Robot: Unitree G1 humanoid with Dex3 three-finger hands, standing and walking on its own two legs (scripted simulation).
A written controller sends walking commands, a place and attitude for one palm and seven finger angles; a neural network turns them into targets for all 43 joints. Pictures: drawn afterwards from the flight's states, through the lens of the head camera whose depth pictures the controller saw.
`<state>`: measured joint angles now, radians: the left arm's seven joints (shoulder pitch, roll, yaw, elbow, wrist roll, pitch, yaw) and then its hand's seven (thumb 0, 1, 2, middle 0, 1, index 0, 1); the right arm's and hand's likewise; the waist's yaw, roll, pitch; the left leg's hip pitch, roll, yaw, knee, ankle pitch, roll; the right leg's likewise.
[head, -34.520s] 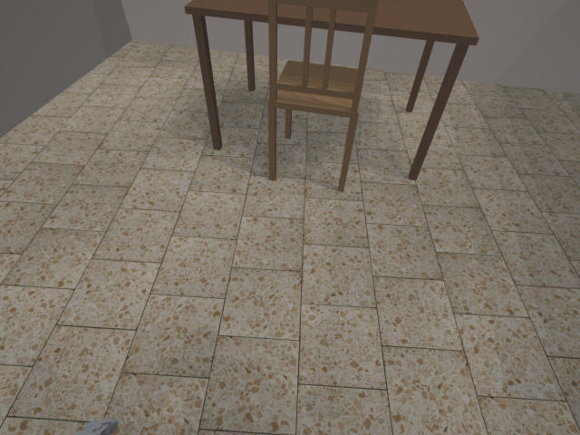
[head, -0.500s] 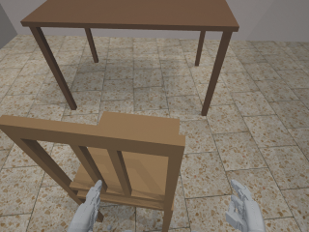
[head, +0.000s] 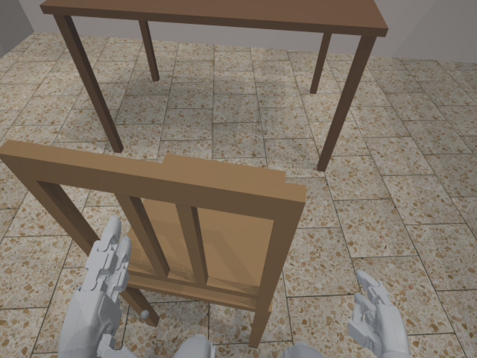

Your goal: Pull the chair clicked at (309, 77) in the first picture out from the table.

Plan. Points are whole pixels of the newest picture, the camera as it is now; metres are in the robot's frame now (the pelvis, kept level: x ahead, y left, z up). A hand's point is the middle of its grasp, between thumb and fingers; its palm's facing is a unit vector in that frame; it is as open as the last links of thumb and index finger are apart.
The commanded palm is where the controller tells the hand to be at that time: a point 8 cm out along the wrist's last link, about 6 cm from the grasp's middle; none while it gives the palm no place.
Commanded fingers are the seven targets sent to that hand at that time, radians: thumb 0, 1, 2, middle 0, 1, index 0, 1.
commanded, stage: draw the hand back to the body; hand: left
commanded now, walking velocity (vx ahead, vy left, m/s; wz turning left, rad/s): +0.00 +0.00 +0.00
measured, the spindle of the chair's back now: (148, 239) +0.31 +0.19 +0.02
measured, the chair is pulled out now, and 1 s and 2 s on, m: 0.66 0.66 0.66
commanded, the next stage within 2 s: step back with the hand held close in 1.32 s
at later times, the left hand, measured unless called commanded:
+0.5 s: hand (75, 290) +0.17 +0.20 +0.15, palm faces +0.27 -0.88 -0.38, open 15.4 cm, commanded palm +0.14 +0.25 +0.19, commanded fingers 0.00 0.14 0.53 -0.09 -0.14 -0.09 -0.14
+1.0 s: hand out of the picture +0.23 +0.26 +0.26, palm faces +0.50 -0.75 -0.43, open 8.7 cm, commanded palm +0.19 +0.30 +0.27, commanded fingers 0.00 0.90 0.90 -0.20 -0.30 -0.20 -0.30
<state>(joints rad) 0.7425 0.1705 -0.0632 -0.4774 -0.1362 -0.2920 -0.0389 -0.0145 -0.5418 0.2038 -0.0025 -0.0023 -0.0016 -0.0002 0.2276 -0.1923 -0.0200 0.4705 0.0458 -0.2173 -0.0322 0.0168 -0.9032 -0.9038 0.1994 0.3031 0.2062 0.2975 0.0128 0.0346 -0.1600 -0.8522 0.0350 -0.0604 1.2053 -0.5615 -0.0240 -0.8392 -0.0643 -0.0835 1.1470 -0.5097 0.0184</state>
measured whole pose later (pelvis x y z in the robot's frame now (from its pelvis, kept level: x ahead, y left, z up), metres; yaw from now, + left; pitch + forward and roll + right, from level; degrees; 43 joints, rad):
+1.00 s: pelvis +0.05 +0.00 +0.08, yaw -1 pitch -3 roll -1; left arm 0.50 0.37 0.36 -0.50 -0.06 -0.04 0.17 0.00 0.69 0.80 -0.18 -0.26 -0.18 -0.26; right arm 0.19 -0.22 0.01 0.64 0.02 -0.16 -0.09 0.02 -0.90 -0.90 0.20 0.30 0.21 0.30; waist 0.08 0.08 0.00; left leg -0.18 0.04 0.00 0.60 -0.37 -0.02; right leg -0.20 -0.05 -0.06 0.57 -0.33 0.03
